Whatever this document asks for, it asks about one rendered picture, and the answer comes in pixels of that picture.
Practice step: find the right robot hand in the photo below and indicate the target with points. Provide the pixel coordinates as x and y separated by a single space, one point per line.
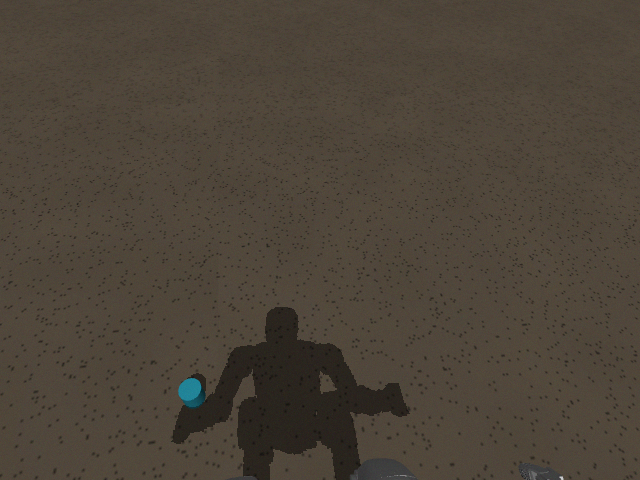
535 472

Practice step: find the tin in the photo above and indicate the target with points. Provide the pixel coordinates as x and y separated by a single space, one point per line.
192 393

